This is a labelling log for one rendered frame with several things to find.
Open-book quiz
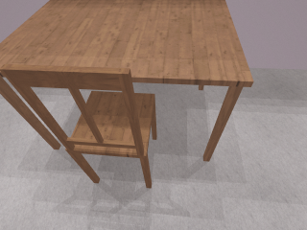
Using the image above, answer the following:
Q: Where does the table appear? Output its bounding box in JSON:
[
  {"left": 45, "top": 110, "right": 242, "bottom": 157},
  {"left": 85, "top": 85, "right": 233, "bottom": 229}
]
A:
[{"left": 0, "top": 0, "right": 254, "bottom": 162}]

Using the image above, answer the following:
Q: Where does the chair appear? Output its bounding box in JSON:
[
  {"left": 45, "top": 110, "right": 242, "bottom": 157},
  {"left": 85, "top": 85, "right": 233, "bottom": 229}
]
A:
[{"left": 0, "top": 64, "right": 157, "bottom": 189}]

